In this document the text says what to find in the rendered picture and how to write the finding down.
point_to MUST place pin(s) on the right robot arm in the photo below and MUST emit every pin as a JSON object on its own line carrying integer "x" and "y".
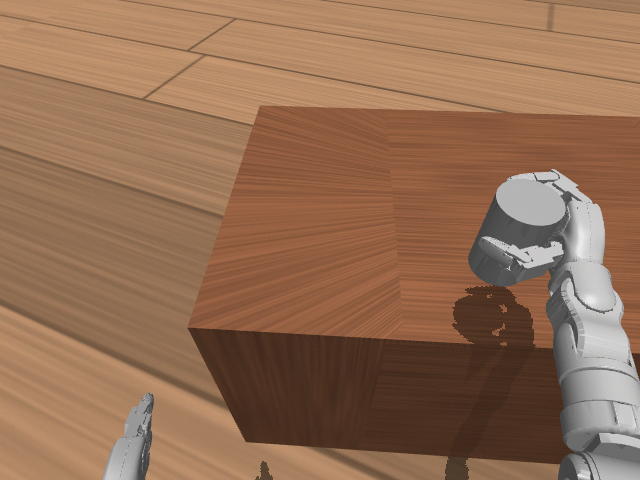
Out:
{"x": 596, "y": 372}

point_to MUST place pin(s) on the can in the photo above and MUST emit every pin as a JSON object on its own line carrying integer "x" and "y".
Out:
{"x": 523, "y": 213}

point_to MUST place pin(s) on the right robot hand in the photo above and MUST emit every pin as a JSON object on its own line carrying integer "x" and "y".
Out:
{"x": 579, "y": 236}

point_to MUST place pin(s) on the left robot hand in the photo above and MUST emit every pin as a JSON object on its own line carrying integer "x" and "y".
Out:
{"x": 129, "y": 457}

